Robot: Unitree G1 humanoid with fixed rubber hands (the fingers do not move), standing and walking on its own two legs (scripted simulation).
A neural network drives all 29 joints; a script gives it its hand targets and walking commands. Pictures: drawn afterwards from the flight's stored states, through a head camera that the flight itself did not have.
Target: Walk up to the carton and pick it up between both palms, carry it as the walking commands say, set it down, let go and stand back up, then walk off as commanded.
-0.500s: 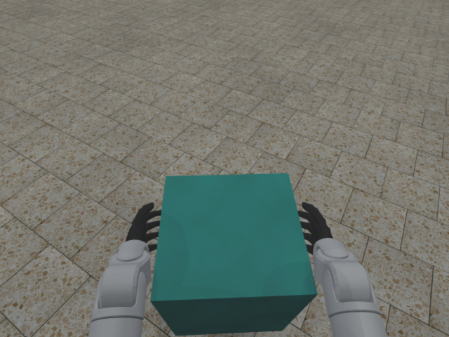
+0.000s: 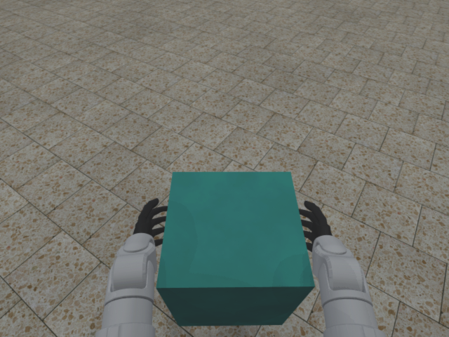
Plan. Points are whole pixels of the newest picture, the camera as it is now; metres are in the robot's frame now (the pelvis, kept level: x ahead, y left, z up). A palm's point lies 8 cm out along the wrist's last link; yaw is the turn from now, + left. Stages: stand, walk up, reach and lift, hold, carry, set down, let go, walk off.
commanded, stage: set down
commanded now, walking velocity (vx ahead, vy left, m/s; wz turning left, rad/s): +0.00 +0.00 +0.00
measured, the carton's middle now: (231, 253) +0.30 +0.03 -0.07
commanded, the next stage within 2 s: none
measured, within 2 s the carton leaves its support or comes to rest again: neither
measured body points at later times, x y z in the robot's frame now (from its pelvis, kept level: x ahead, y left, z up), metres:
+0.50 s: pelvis -0.02 +0.01 -0.03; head +0.10 +0.03 +0.41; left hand +0.33 +0.20 -0.07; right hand +0.35 -0.12 -0.07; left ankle +0.07 +0.11 -0.74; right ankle +0.00 -0.09 -0.74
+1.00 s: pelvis -0.03 +0.00 -0.08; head +0.17 +0.03 +0.32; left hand +0.36 +0.21 -0.16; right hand +0.38 -0.12 -0.16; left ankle +0.07 +0.11 -0.74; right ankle +0.00 -0.09 -0.74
